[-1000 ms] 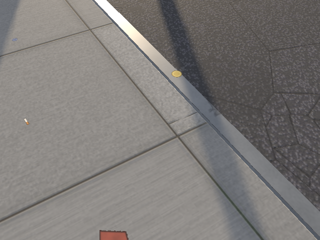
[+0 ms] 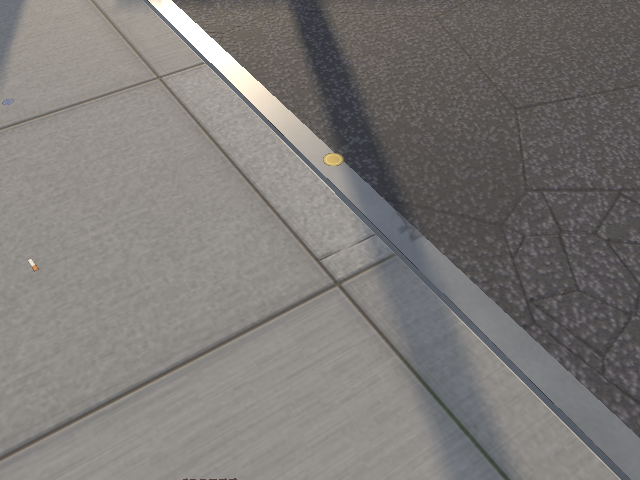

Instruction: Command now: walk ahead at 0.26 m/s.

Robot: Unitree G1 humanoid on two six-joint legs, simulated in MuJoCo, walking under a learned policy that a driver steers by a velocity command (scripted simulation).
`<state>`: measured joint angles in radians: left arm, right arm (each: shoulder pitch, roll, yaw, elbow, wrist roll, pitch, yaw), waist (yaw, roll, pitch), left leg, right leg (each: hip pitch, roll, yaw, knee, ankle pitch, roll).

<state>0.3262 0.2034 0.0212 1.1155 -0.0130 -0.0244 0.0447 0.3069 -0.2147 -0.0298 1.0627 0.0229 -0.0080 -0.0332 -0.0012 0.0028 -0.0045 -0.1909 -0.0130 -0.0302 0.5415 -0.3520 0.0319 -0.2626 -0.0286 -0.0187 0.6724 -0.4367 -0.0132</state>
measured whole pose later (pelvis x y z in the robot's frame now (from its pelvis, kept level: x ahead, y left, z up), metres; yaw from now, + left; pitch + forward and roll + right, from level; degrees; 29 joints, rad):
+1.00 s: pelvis +0.32 -0.01 +0.00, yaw +0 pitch +0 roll +1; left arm 0.24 0.20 0.04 1.02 0.01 -0.02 0.04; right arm 0.17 -0.21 -0.02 1.04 -0.01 -0.02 -0.03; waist -0.01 0.02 0.01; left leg -0.26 -0.03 0.06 0.45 -0.19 0.03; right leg -0.26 -0.04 0.01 0.52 -0.25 0.02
